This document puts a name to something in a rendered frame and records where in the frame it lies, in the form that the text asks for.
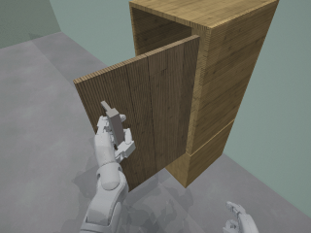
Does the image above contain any robot right hand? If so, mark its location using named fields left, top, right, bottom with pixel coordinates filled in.
left=223, top=201, right=259, bottom=233

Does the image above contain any robot left forearm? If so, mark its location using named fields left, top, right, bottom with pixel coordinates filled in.
left=79, top=162, right=129, bottom=233

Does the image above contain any handle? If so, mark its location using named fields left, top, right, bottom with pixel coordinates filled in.
left=100, top=101, right=125, bottom=147

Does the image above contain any robot left hand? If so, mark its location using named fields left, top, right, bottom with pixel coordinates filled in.
left=93, top=114, right=136, bottom=168

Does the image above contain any cupboard door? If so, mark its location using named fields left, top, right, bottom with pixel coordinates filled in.
left=73, top=34, right=200, bottom=192

